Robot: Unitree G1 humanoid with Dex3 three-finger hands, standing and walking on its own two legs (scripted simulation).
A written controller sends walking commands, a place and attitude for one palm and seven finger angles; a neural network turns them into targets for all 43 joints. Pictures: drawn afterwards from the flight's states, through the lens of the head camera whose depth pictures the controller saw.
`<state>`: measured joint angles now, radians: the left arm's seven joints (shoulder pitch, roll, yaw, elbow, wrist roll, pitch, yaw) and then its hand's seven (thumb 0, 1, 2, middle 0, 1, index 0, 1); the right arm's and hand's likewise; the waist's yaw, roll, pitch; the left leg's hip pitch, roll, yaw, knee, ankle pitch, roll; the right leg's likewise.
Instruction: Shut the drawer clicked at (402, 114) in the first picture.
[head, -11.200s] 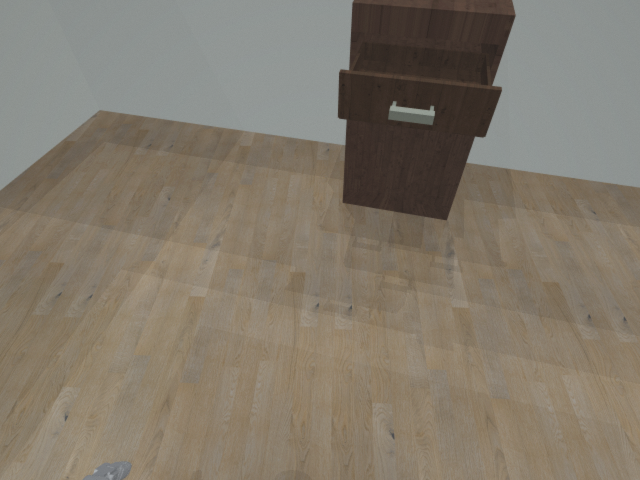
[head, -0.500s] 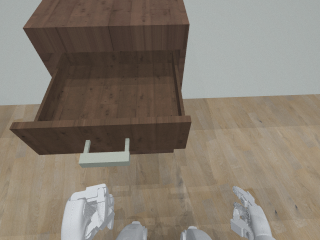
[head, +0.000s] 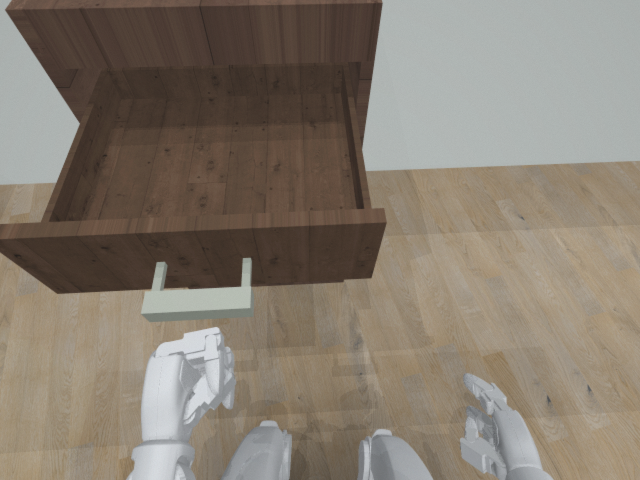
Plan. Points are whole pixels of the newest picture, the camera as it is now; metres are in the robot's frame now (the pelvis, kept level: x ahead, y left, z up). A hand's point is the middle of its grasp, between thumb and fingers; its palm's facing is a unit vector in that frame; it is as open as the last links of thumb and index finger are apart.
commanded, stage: bring the fist close to the handle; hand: left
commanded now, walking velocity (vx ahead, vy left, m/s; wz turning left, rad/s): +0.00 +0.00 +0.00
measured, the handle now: (202, 286) +0.34 +0.16 +0.03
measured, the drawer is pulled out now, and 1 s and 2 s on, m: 0.29 0.28 0.15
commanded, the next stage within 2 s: push the drawer shut in 0.34 s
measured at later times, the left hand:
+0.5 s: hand (221, 381) +0.23 +0.12 +0.04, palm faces +0.08 -1.00 +0.03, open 3.3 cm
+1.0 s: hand (224, 347) +0.27 +0.12 +0.03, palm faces +0.06 -1.00 +0.01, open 3.1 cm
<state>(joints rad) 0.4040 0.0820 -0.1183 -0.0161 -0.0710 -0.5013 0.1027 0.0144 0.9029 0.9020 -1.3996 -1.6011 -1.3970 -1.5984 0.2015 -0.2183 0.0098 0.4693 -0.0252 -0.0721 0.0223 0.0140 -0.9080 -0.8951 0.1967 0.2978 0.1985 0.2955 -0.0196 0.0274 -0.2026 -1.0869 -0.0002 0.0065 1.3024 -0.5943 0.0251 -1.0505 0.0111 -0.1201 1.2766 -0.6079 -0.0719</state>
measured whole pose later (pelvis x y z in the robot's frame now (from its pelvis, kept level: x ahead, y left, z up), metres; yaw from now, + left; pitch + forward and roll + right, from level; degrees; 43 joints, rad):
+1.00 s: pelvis -0.01 +0.02 +0.00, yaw +0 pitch +22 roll -3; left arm 0.19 0.10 -0.14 0.12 -0.05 -0.50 0.17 -0.01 0.88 0.95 -1.40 -1.60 -1.40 -1.60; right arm 0.19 -0.23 0.02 0.52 -0.03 -0.02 0.02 0.01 -0.91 -0.89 0.20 0.30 0.20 0.30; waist -0.02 0.03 -0.18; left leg -1.10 -0.01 0.01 1.29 -0.57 0.06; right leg -1.05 0.00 -0.12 1.25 -0.58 -0.04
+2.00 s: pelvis -0.02 +0.02 +0.01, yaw -1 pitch +23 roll -2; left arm -0.44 0.15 0.10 0.75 -0.07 -0.55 0.16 0.01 0.90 0.96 -1.40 -1.60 -1.40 -1.60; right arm 0.24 -0.24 0.00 0.62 -0.03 0.05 0.03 0.01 -0.91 -0.89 0.20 0.30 0.20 0.30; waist -0.09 0.03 -0.17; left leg -1.12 0.00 0.03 1.25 -0.54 0.05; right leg -1.09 0.01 -0.09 1.21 -0.53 -0.04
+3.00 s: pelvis -0.01 +0.02 -0.01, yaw -3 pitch +30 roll -4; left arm -0.97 0.40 0.36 1.23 0.01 -0.55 0.09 -0.01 0.90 0.96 -1.40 -1.60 -1.40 -1.60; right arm 0.36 -0.25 0.03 0.63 -0.07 0.11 0.06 0.00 -0.91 -0.89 0.20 0.30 0.20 0.30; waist -0.22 0.05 -0.15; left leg -1.28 0.02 0.02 1.30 -0.55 0.06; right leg -1.23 0.04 -0.10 1.23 -0.53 -0.04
